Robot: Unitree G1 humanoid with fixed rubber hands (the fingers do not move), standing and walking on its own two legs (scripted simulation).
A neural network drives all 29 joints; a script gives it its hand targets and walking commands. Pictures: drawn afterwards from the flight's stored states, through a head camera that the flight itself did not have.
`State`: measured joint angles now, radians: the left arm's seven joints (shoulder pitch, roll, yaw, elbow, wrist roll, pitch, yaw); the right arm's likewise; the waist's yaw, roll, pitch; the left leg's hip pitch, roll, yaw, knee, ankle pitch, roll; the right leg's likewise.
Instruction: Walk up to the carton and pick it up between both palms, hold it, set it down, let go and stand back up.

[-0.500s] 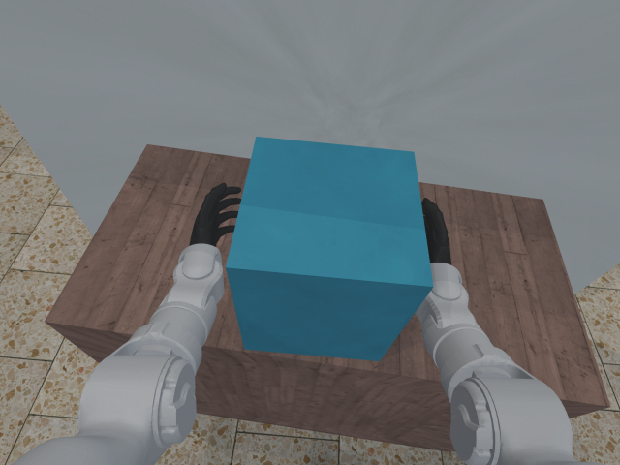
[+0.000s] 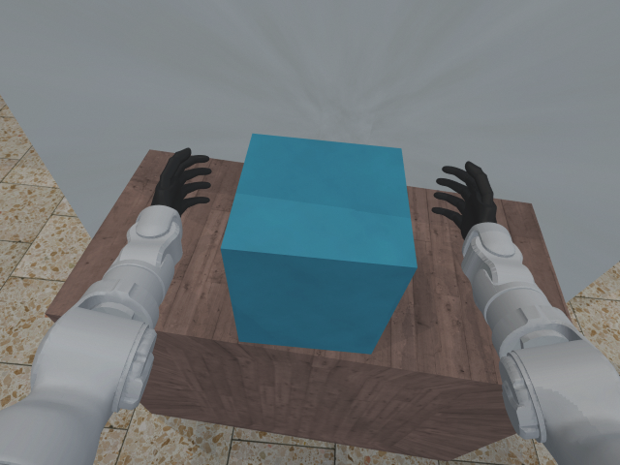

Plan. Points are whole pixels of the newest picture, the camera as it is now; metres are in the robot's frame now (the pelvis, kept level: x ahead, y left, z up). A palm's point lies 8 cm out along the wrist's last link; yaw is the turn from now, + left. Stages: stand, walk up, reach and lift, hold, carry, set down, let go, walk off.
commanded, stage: set down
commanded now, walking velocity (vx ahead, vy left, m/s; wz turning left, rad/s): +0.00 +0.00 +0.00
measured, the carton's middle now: (315, 250) +0.42 +0.00 +0.02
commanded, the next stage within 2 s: none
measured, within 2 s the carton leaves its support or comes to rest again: neither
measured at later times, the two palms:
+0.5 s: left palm (152, 149) +0.44 +0.20 +0.18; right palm (491, 177) +0.42 -0.20 +0.18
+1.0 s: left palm (142, 221) +0.38 +0.21 +0.11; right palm (480, 243) +0.37 -0.20 +0.12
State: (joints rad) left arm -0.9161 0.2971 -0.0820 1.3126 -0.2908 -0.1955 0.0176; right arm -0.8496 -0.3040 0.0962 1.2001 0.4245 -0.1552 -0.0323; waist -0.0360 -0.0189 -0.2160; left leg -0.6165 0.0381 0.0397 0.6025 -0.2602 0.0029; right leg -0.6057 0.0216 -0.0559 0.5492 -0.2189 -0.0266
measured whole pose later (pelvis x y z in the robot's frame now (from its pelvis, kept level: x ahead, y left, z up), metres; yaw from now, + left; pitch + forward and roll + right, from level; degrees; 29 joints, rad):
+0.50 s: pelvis +0.00 -0.01 +0.02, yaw +1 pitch +7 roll +0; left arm -0.94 0.37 0.00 1.01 -0.25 0.21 0.02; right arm -0.87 -0.25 0.00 0.93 0.35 0.17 -0.16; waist -0.05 -0.03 -0.13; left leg -0.36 0.03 0.03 0.44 -0.20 -0.01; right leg -0.35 0.03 -0.06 0.41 -0.18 -0.04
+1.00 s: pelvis +0.01 -0.01 +0.02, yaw +1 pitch +1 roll -1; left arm -0.53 0.30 0.09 0.60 -0.18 0.25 -0.01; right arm -0.48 -0.18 -0.03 0.58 0.28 0.13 -0.16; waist -0.04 -0.04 -0.04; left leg -0.21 0.03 0.02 0.41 -0.21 -0.01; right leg -0.20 0.03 -0.05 0.37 -0.18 -0.03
